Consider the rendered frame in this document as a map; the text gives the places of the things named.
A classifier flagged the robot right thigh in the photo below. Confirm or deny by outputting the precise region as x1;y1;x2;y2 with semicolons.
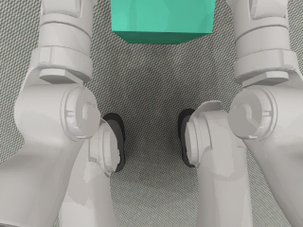
185;110;253;227

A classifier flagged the robot right forearm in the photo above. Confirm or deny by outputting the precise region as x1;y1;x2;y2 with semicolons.
225;0;303;90

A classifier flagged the left robot shin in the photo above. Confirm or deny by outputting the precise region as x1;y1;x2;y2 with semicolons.
99;118;120;166

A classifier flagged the left robot upper arm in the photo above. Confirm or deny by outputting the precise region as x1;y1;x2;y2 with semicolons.
0;83;101;227

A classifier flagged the robot left forearm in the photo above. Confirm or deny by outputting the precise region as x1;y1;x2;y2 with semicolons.
13;0;98;121

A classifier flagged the right robot upper arm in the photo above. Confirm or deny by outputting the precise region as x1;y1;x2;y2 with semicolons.
227;85;303;227

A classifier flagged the carton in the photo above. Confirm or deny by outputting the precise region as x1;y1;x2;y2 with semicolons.
110;0;216;44

